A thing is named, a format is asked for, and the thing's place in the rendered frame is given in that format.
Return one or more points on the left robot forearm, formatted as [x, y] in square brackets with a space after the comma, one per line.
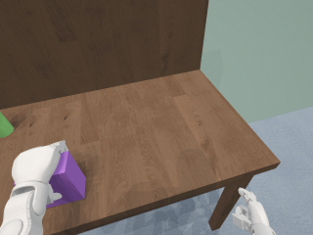
[25, 209]

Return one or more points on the right robot hand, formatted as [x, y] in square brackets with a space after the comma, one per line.
[254, 213]

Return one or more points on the right robot forearm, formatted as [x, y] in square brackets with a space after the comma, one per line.
[261, 229]

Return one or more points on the left robot hand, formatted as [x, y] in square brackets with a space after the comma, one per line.
[39, 164]

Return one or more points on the sponge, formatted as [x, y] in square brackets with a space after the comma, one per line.
[68, 180]

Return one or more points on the table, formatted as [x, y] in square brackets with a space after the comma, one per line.
[121, 82]

